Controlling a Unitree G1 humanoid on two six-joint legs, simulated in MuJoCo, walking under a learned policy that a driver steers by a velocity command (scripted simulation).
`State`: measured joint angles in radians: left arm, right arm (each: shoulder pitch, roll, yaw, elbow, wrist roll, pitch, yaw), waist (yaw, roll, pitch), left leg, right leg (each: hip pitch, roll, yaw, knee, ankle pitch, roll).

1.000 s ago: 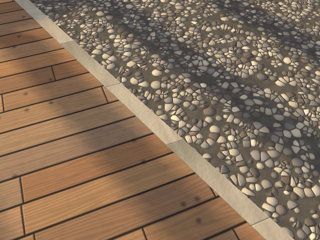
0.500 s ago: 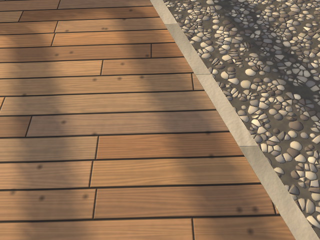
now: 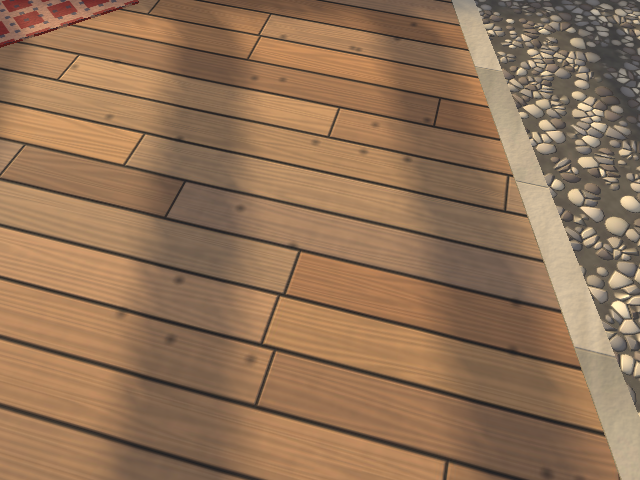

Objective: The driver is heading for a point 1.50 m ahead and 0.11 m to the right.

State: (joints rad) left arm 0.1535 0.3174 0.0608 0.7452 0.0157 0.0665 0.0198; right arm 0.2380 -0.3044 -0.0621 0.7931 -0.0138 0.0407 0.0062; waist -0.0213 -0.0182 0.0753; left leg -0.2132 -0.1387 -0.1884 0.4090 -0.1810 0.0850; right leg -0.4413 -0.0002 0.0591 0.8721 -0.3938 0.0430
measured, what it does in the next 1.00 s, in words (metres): steps on the spot: right foot, then left foot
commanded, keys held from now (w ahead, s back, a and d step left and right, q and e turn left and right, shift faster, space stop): q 0.02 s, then no key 0.98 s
